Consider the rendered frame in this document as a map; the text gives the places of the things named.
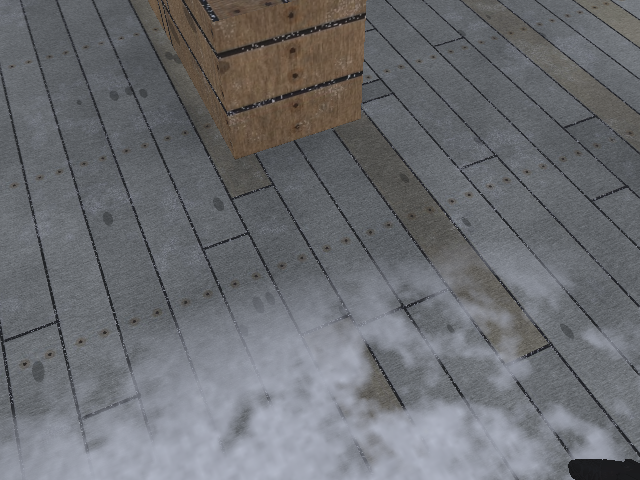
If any robot right hand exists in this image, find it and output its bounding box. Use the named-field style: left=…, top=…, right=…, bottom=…
left=568, top=459, right=640, bottom=480

